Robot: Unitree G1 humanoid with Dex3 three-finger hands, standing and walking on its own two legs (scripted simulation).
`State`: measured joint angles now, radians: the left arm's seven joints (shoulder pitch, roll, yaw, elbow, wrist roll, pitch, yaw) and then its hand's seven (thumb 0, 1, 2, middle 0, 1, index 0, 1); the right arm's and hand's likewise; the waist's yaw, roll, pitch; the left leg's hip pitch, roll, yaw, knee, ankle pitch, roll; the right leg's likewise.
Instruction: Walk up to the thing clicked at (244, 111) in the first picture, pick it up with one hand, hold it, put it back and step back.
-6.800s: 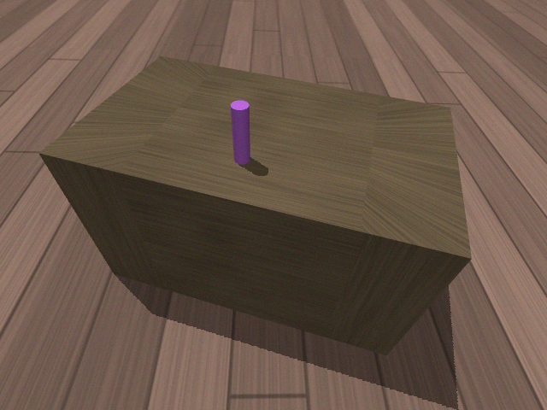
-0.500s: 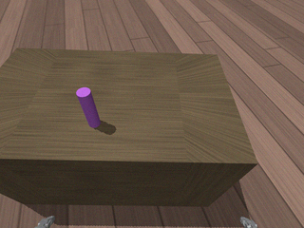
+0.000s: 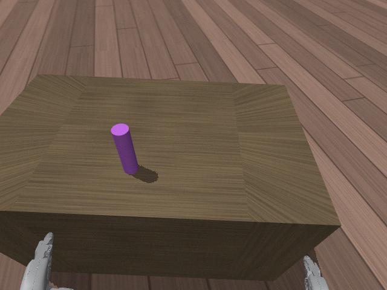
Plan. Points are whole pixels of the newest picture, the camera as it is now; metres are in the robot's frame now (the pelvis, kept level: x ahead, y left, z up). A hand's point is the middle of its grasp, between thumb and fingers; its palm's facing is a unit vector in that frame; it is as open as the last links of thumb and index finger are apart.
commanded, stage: rise first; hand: left
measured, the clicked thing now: (126, 150) +0.50 +0.21 -0.04
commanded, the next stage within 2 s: go down in 0.82 s
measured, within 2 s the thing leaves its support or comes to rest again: neither
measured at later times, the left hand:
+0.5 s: hand (57, 268) +0.18 +0.26 -0.01, palm faces +0.28 -0.89 -0.36, open 17.6 cm
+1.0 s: hand (43, 270) +0.16 +0.27 +0.02, palm faces +0.34 -0.87 -0.37, open 17.6 cm
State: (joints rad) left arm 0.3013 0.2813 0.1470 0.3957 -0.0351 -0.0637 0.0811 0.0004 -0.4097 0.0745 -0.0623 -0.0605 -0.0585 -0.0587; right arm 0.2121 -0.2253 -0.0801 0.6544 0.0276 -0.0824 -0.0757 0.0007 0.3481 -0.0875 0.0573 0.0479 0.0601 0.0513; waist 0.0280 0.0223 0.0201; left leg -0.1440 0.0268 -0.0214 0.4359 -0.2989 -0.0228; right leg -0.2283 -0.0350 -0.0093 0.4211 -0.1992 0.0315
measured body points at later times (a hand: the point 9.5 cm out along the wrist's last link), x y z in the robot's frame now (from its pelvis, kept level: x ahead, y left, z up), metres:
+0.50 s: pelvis +0.00 +0.00 +0.00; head +0.01 -0.01 +0.45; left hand +0.16 +0.31 +0.01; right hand +0.16 -0.26 -0.09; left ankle -0.04 +0.13 -0.74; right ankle +0.01 -0.14 -0.74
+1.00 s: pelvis -0.02 -0.01 +0.00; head -0.01 -0.02 +0.45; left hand +0.14 +0.31 +0.04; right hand +0.15 -0.26 -0.09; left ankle -0.04 +0.13 -0.74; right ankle +0.01 -0.14 -0.74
